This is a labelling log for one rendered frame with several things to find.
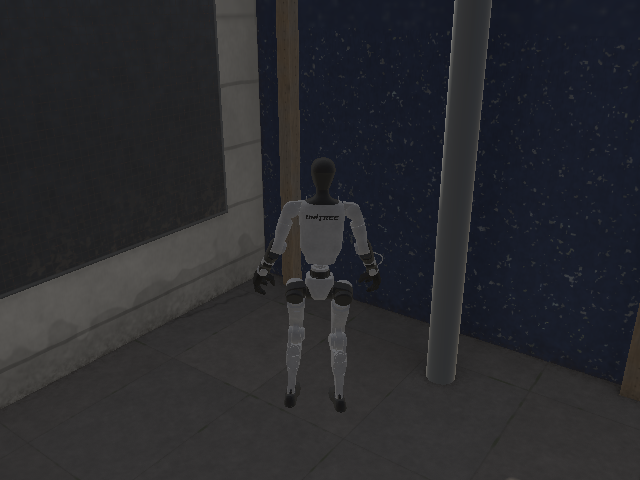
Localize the right robot forearm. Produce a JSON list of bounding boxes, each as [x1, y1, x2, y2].
[[360, 239, 379, 276]]

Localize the right robot upper arm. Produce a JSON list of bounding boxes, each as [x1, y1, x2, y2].
[[343, 201, 370, 255]]

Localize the left robot forearm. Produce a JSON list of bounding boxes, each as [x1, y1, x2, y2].
[[257, 238, 279, 276]]

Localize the right robot hand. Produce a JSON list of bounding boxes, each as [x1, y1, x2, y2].
[[358, 271, 381, 292]]

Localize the humanoid robot torso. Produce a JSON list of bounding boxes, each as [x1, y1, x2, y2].
[[298, 196, 345, 300]]

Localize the robot left shin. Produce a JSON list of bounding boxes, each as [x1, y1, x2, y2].
[[286, 326, 302, 394]]

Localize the left robot hand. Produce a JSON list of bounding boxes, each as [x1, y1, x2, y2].
[[253, 270, 275, 295]]

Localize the left robot upper arm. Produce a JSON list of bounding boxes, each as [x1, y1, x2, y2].
[[270, 200, 302, 255]]

